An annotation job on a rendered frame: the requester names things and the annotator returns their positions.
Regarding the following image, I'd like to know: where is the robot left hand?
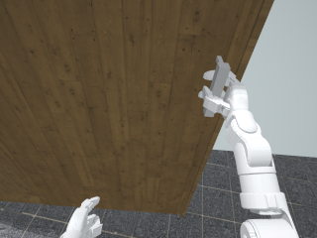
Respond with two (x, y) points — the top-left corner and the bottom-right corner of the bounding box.
(66, 196), (103, 238)

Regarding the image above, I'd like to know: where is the handle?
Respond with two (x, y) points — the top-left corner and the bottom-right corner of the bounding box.
(203, 56), (231, 117)

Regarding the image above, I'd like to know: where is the robot right upper arm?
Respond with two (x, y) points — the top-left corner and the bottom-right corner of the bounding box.
(240, 218), (297, 238)

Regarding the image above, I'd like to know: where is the robot right forearm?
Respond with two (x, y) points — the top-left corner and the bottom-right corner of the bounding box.
(225, 109), (299, 238)

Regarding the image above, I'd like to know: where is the robot right hand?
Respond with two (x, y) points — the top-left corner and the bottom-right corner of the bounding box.
(198, 69), (250, 121)

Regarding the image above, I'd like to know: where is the wardrobe door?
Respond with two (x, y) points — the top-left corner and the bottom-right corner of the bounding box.
(0, 153), (36, 196)
(0, 0), (264, 215)

